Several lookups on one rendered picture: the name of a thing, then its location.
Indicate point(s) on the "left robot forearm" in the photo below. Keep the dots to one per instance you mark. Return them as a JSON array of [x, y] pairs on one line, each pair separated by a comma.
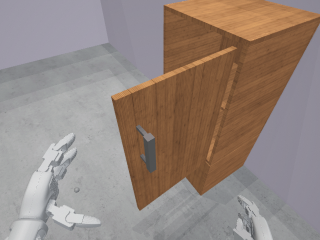
[[27, 229]]

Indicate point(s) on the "cupboard door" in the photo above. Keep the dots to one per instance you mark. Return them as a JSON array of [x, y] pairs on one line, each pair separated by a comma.
[[180, 109]]

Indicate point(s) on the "handle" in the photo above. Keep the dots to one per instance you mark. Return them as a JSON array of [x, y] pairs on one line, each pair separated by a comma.
[[149, 148]]

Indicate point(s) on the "robot left hand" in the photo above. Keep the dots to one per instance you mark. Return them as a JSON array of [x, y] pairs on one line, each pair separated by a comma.
[[37, 202]]

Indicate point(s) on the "robot right hand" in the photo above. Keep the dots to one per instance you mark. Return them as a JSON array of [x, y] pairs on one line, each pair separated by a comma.
[[256, 226]]

